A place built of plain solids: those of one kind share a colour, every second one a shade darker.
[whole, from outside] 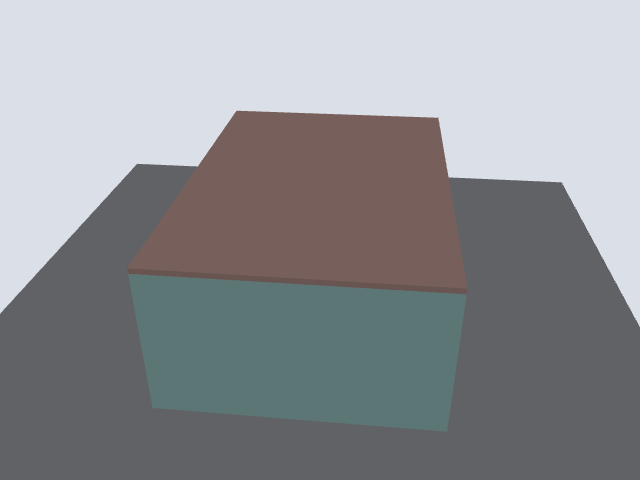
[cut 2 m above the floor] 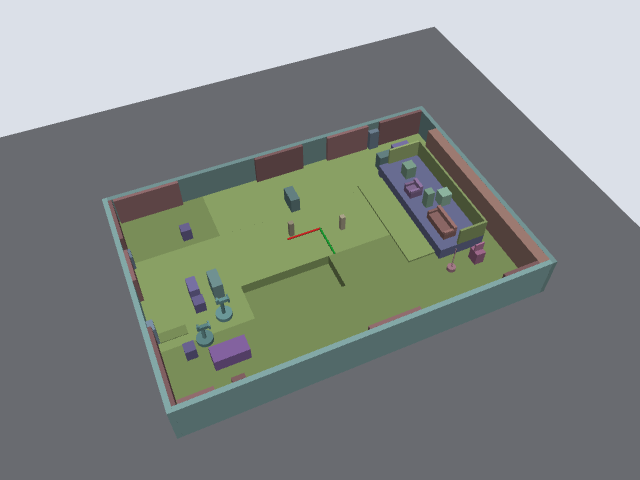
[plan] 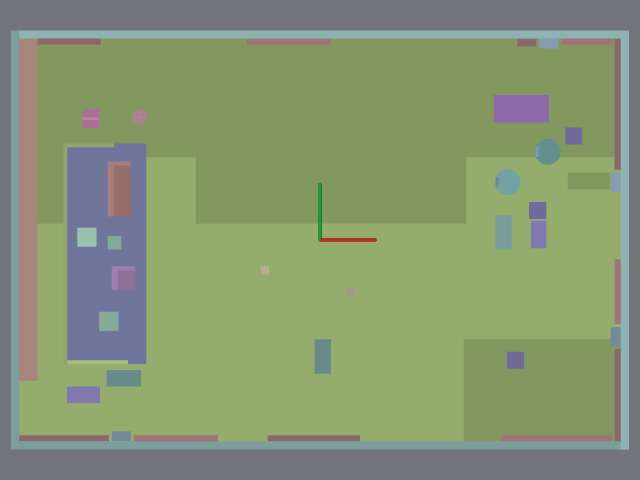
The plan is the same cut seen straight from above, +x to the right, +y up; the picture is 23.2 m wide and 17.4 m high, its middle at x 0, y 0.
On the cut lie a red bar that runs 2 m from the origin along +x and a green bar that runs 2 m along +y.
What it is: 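A television studio; one plain floor, a cyclorama, elevating floor sections, a set, what works the floor and what has gathered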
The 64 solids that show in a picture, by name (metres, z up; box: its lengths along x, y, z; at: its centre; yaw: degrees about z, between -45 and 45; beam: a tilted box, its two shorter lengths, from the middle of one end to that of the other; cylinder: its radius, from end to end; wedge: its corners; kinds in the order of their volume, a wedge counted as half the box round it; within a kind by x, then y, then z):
{
 "floor_1": {"box": [10.61, 2.42, 0.91], "at": [-5.61, 1.8, 0.4]},
 "floor_2": {"box": [1.8, 7.0, 0.12], "at": [-5.4, -0.5, 0.92]},
 "floor_3": {"box": [13.71, 3.72, 0.91], "at": [-4.05, -5.45, 0.4]},
 "floor_4": {"box": [21.82, 4.2, 0.91], "at": [0.0, -1.5, 0.4]},
 "floor_5": {"box": [21.82, 4.31, 0.91], "at": [0.0, 5.16, 0.4]},
 "floor_6": {"box": [5.62, 2.42, 0.15], "at": [2.5, 1.8, 0.03]},
 "floor_7": {"box": [2.42, 3.72, 0.91], "at": [4.0, -5.45, 0.4]},
 "floor_8": {"box": [5.71, 3.72, 0.91], "at": [8.05, -5.45, 0.4]},
 "floor_9": {"box": [5.61, 2.42, 0.91], "at": [8.11, 1.8, 0.4]},
 "floor_10": {"box": [1.54, 0.62, 0.05], "at": [9.75, 2.14, 0.88]},
 "wall_1": {"box": [0.3, 15.2, 8.41], "at": [-11.05, 0.0, 4.15]},
 "wall_2": {"box": [21.8, 0.3, 8.41], "at": [0.0, -7.45, 4.15]},
 "wall_3": {"box": [21.8, 0.3, 8.41], "at": [0.0, 7.45, 4.15]},
 "wall_4": {"box": [0.3, 15.2, 8.41], "at": [11.05, 0.0, 4.15]},
 "roof_1": {"box": [22.4, 15.2, 0.3], "at": [0.0, 0.0, 8.51]},
 "cove_1": {"box": [0.66, 12.4, 5.75], "at": [-10.57, 1.1, 3.73]},
 "drape_1": {"box": [3.25, 0.22, 6.0], "at": [-9.28, -7.19, 3.85]},
 "drape_2": {"box": [2.29, 0.22, 6.0], "at": [-9.1, 7.19, 3.85]},
 "drape_3": {"box": [3.05, 0.22, 6.0], "at": [-5.22, -7.19, 3.85]},
 "drape_4": {"box": [3.05, 0.22, 6.0], "at": [-1.12, 7.19, 3.85]},
 "drape_5": {"box": [3.35, 0.22, 6.0], "at": [-0.23, -7.19, 3.85]},
 "drape_6": {"box": [0.7, 0.28, 6.0], "at": [7.5, 7.16, 3.85]},
 "drape_7": {"box": [4.05, 0.22, 6.0], "at": [8.57, -7.19, 3.85]},
 "drape_8": {"box": [1.85, 0.22, 6.0], "at": [9.68, 7.19, 3.85]},
 "drape_9": {"box": [0.22, 3.35, 6.0], "at": [10.79, -5.62, 3.85]},
 "drape_10": {"box": [0.22, 2.35, 6.0], "at": [10.79, -1.88, 3.85]},
 "drape_11": {"box": [0.22, 4.75, 6.0], "at": [10.79, 4.92, 3.85]},
 "deck_1": {"box": [3.0, 8.0, 0.8], "at": [-7.8, -0.5, 1.25]},
 "flat_1": {"box": [0.14, 8.0, 3.45], "at": [-9.23, -0.5, 3.38]},
 "flat_2": {"box": [1.7, 0.14, 3.45], "at": [-8.31, 3.43, 3.38]},
 "flat_3": {"box": [2.2, 0.14, 3.45], "at": [-8.06, -4.43, 3.38]},
 "rack_1": {"box": [1.25, 0.6, 1.17], "at": [-7.12, -5.01, 1.44]},
 "rack_2": {"box": [0.6, 1.25, 1.06], "at": [0.1, -4.22, 1.39]},
 "rack_3": {"box": [0.6, 1.25, 1.18], "at": [6.65, 0.28, 1.45]},
 "case_1": {"box": [1.2, 0.6, 0.91], "at": [-8.57, -5.61, 1.31]},
 "case_2": {"box": [0.62, 0.62, 0.86], "at": [7.09, -4.36, 1.28]},
 "case_3": {"box": [0.62, 0.62, 0.78], "at": [7.89, 1.07, 1.25]},
 "case_4": {"box": [0.55, 1.0, 1.23], "at": [7.92, 0.2, 1.47]},
 "case_5": {"box": [0.62, 0.62, 0.81], "at": [9.2, 3.77, 1.26]},
 "stack_1": {"box": [2.0, 1.0, 0.88], "at": [7.3, 4.76, 1.29]},
 "wallbox_1": {"box": [0.7, 0.36, 1.45], "at": [-7.2, -7.12, 1.58]},
 "wallbox_2": {"box": [0.7, 0.36, 1.1], "at": [8.3, 7.12, 1.41]},
 "wallbox_3": {"box": [0.36, 0.7, 1.1], "at": [10.72, -3.5, 1.41]},
 "wallbox_4": {"box": [0.36, 0.7, 1.45], "at": [10.72, 2.1, 1.58]},
 "plinth_1": {"box": [0.7, 0.7, 0.9], "at": [-8.45, 0.1, 2.1]},
 "plinth_2": {"box": [0.7, 0.7, 0.9], "at": [-7.65, -2.95, 2.1]},
 "plinth_3": {"box": [0.5, 0.5, 1.2], "at": [-7.45, -0.1, 2.25]},
 "sofa_1": {"box": [0.22, 2.0, 0.36], "at": [-7.59, 1.85, 2.27]},
 "sofa_2": {"box": [0.85, 0.16, 0.18], "at": [-7.28, 0.93, 2.19]},
 "sofa_3": {"box": [0.85, 2.0, 0.44], "at": [-7.28, 1.85, 1.88]},
 "sofa_4": {"box": [0.85, 0.16, 0.18], "at": [-7.28, 2.77, 2.19]},
 "pedestal_1": {"box": [0.71, 0.2, 0.24], "at": [6.75, 2.1, 2.27]},
 "pedestal_2": {"cylinder": 0.47, "from": [6.8, 2.1, 0.85], "to": [6.8, 2.1, 1.14]},
 "pedestal_3": {"box": [0.71, 0.2, 0.24], "at": [8.2, 3.2, 2.1]},
 "pedestal_4": {"cylinder": 0.47, "from": [8.25, 3.2, 0.85], "to": [8.25, 3.2, 1.14]},
 "armchair_1": {"box": [0.22, 0.85, 0.36], "at": [-7.44, -1.38, 2.27]},
 "armchair_2": {"box": [0.85, 0.16, 0.18], "at": [-7.12, -1.72, 2.19]},
 "armchair_3": {"box": [0.85, 0.85, 0.44], "at": [-7.12, -1.38, 1.88]},
 "armchair_4": {"box": [0.85, 0.16, 0.18], "at": [-7.12, -1.03, 2.19]},
 "monitor_1": {"box": [0.6, 0.7, 0.9], "at": [-8.3, 4.4, 1.3]},
 "monitor_2": {"box": [0.6, 0.1, 0.57], "at": [-8.3, 4.4, 2.04]},
 "post_1": {"box": [0.3, 0.3, 1.1], "at": [-2.0, -1.1, 1.41]},
 "post_2": {"box": [0.3, 0.3, 1.11], "at": [1.1, -1.9, 1.41]},
 "stand_1": {"cylinder": 0.26, "from": [-6.55, 4.45, 0.85], "to": [-6.55, 4.45, 1.11]}
}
